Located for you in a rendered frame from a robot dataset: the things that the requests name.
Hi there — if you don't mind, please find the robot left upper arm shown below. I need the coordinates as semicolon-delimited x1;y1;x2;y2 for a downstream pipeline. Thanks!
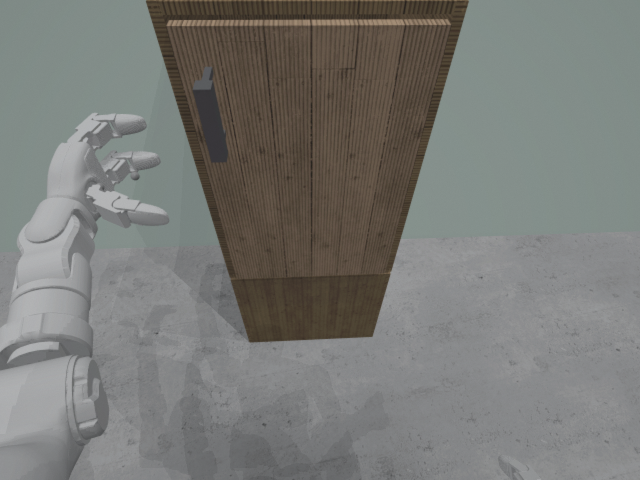
0;354;109;480

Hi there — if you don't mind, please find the cupboard door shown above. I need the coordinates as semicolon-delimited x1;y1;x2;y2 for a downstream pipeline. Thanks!
166;19;452;279

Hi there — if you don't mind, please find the robot left forearm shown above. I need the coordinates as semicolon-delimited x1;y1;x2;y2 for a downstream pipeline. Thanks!
0;197;98;370

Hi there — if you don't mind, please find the robot left hand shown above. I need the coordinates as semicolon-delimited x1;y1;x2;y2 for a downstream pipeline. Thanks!
47;113;169;228

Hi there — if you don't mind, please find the handle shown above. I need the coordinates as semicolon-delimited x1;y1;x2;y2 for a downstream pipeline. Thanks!
193;67;228;163

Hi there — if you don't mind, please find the robot right hand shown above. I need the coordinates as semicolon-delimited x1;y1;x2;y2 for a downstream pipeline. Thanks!
498;454;541;480

